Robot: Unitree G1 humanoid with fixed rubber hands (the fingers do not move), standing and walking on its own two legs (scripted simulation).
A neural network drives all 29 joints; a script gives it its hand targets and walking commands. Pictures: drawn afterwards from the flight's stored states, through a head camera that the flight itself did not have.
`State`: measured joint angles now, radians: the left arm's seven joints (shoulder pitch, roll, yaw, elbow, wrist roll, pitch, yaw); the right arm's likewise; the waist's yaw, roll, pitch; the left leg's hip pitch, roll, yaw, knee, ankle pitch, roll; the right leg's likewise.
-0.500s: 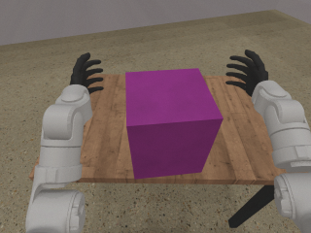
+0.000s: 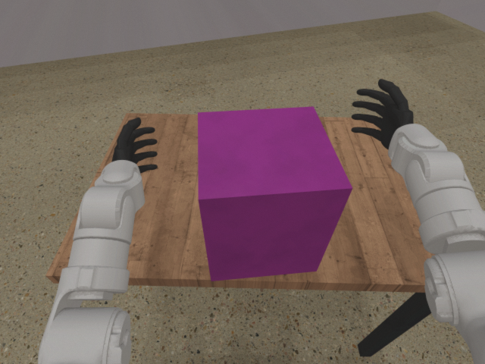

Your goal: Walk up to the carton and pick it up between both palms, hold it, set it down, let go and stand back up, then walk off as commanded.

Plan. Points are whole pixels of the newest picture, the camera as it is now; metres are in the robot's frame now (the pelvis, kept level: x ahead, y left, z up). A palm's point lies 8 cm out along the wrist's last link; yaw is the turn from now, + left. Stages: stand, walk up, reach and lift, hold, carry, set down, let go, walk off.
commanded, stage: reach and lift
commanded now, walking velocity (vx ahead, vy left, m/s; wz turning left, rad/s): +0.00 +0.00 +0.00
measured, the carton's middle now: (260, 196) +0.41 +0.02 +0.05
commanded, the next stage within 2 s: none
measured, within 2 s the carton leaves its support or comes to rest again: neither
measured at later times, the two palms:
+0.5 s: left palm (144, 187) +0.38 +0.22 +0.09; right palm (382, 161) +0.45 -0.19 +0.12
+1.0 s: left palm (165, 183) +0.38 +0.18 +0.10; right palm (351, 165) +0.45 -0.14 +0.11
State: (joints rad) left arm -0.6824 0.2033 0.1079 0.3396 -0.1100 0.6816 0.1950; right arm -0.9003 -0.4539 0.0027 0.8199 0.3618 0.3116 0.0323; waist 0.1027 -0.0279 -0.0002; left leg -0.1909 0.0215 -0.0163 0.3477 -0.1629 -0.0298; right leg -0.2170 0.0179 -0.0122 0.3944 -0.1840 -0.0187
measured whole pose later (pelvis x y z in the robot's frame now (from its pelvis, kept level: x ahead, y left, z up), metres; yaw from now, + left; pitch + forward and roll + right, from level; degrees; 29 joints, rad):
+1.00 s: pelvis +0.02 +0.00 +0.00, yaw +0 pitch +3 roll +0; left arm -0.58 0.02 0.11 0.60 0.01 0.13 0.19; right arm -0.83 -0.25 0.02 1.07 0.31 0.00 0.00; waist 0.10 -0.02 -0.04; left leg -0.22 0.02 -0.02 0.35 -0.18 -0.03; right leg -0.24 0.02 -0.01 0.38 -0.19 -0.02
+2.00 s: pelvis +0.02 +0.00 +0.00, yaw +0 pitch +3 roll +0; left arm -0.63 -0.01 0.11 0.60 0.04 0.19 0.25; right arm -0.83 -0.20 0.02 1.06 0.31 0.03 -0.11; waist 0.10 -0.02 -0.04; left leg -0.22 0.03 -0.02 0.35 -0.18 -0.04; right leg -0.24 0.03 -0.01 0.38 -0.19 -0.02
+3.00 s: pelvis -0.01 +0.00 +0.00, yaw +0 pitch +1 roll +0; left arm -0.71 -0.01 0.21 0.44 0.17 0.47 0.13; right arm -0.80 -0.16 0.03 0.87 0.23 0.21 -0.17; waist 0.03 -0.02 -0.12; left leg -0.22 0.03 -0.02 0.35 -0.15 -0.04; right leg -0.24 0.03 -0.01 0.37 -0.15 -0.02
